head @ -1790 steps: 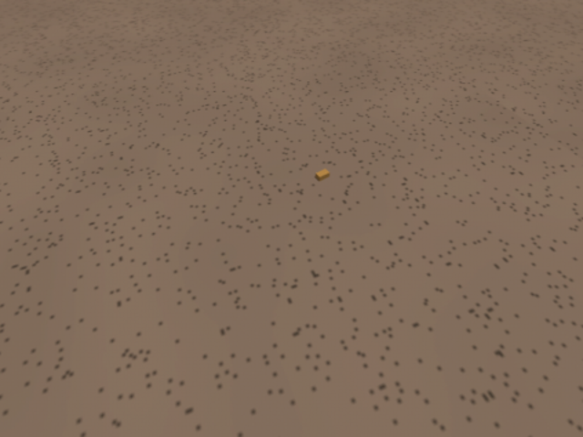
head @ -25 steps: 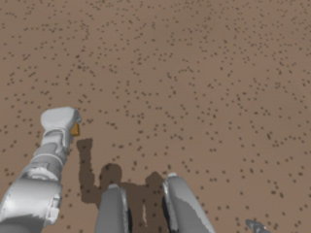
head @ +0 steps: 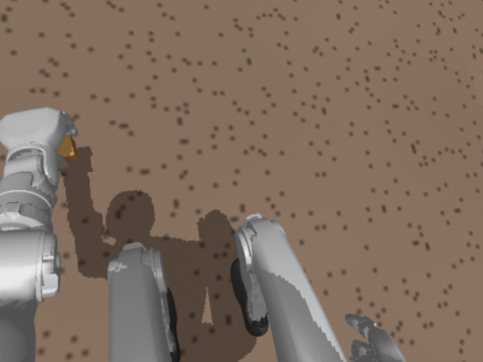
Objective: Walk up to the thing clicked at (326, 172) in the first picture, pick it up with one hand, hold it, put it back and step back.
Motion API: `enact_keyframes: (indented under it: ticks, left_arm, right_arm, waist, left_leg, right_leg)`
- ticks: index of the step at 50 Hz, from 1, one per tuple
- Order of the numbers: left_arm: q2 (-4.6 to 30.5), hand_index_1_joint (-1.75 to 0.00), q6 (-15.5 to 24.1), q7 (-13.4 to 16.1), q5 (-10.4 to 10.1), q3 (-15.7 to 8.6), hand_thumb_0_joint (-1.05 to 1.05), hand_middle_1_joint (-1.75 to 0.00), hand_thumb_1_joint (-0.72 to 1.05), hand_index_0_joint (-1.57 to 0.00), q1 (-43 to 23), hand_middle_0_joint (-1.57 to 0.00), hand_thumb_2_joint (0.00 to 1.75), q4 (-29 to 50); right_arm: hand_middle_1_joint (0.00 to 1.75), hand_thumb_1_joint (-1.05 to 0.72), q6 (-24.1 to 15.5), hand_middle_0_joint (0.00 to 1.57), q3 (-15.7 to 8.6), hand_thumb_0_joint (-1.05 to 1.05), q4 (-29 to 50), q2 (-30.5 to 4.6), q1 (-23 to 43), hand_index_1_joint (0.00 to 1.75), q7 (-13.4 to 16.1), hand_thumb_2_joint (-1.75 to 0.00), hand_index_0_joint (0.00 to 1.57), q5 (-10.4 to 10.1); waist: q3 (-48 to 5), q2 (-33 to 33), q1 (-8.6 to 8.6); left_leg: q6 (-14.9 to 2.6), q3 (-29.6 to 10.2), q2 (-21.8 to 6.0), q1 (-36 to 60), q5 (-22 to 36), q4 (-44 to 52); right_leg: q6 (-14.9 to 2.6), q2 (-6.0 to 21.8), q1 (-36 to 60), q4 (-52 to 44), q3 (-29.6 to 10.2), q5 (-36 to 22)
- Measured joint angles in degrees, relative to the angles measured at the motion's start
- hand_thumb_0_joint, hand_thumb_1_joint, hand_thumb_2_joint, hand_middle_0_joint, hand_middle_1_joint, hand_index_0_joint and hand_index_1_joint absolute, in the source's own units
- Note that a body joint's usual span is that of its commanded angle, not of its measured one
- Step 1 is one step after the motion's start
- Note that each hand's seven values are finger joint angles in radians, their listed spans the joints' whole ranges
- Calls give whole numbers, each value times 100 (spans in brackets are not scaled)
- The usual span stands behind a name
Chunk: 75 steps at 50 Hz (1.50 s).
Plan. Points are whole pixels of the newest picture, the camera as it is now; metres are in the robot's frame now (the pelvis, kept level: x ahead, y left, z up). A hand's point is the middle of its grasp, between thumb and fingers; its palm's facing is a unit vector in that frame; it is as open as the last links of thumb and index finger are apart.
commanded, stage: crouch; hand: left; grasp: from above
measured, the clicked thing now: (55, 151) +0.51 +0.24 -0.19
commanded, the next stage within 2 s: lower in 0.90 s
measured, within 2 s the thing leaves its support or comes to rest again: neither
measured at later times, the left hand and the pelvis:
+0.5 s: hand (67, 153) +0.52 +0.24 -0.24, palm faces -0.44 -0.07 -0.89, open 6.6 cm; pelvis -0.01 +0.00 -0.08, yaw -3 degrees
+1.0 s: hand (69, 152) +0.53 +0.24 -0.28, palm faces -0.45 -0.06 -0.89, open 6.6 cm; pelvis -0.01 +0.00 -0.11, yaw -6 degrees
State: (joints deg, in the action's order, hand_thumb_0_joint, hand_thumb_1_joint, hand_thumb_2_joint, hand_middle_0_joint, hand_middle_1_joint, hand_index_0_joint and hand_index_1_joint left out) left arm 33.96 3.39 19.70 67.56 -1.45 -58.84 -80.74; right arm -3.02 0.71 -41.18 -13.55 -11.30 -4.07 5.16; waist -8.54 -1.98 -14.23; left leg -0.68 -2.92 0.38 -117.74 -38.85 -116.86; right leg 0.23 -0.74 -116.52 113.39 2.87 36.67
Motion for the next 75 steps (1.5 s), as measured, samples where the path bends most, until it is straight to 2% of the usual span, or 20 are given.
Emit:
enact_keyframes:
  ticks: [13, 31, 46, 57, 63, 75]
  left_arm:
    - [572, -5, 150, 0, 178, -216, 0, -9, 51, -106, -499, -103, 0, -381]
    - [1272, -1, 265, 2, 363, -306, 0, -5, 51, -109, -849, -105, 0, -805]
    - [1540, 0, 187, -87, 276, -175, 0, -4, 50, -109, -1008, -106, 0, -921]
    - [1674, -2, 225, -133, 303, -91, 0, -5, 50, -108, -1034, -106, 0, -905]
    - [1863, -3, 308, -86, 399, -219, 0, -6, 50, -108, -1049, -105, 0, -974]
    - [2096, -5, 368, 180, 491, -269, -1, -8, 51, -107, -1034, -104, 0, -980]
  right_arm:
    - [30, -90, 43, 20, 144, 0, 15, -138, 28, 29, -263, -90, 21, 169]
    - [30, -90, 77, 20, 664, 0, 134, -226, -161, 29, -350, -90, 21, 263]
    - [30, -90, 72, 20, 924, 0, 292, -286, -12, 29, -375, -90, 21, 248]
    - [30, -90, 114, 20, 1034, 0, 400, -357, 42, 29, -385, -90, 21, 273]
    - [30, -90, 68, 20, 1134, 0, 521, -420, 36, 29, -384, -90, 21, 336]
    - [30, -90, -80, 20, 1305, 0, 582, -517, -35, 29, -426, -90, 21, 433]
  waist:
    - [405, 103, -244]
    - [804, 222, -601]
    - [974, 304, -649]
    - [1080, 383, -679]
    - [1258, 455, -762]
    - [1488, 597, -873]
  left_leg:
    - [2, -121, -37, -648, -128, -866]
    - [-17, -289, -49, -1312, -108, -1730]
    - [-29, -407, -72, -1542, -156, -2122]
    - [-43, -472, -56, -1664, -161, -2292]
    - [-41, -542, -38, -1714, -140, -2380]
    - [-46, -664, -47, -1763, -169, -2500]
  right_leg:
    - [2, -43, -617, 762, 126, 58]
    - [37, -73, -1206, 1471, 292, -37]
    - [59, -110, -1404, 1762, 402, -56]
    - [83, -109, -1479, 1873, 463, -58]
    - [86, -105, -1482, 1909, 526, -80]
    - [110, -136, -1486, 1931, 632, -100]
